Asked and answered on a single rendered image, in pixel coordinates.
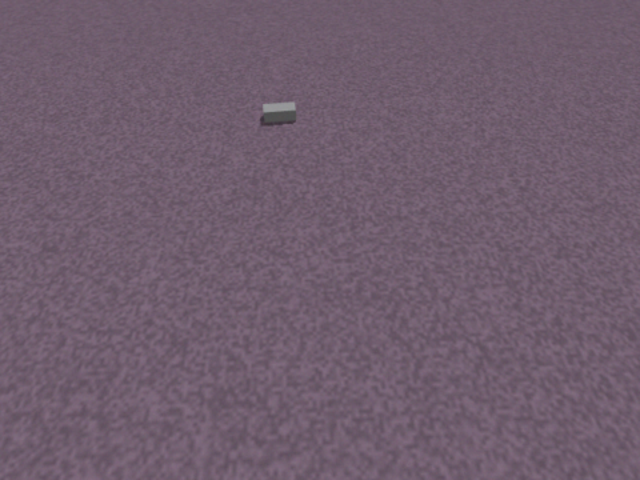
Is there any carton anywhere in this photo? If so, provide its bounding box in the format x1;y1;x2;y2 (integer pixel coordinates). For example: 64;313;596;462
263;102;296;122

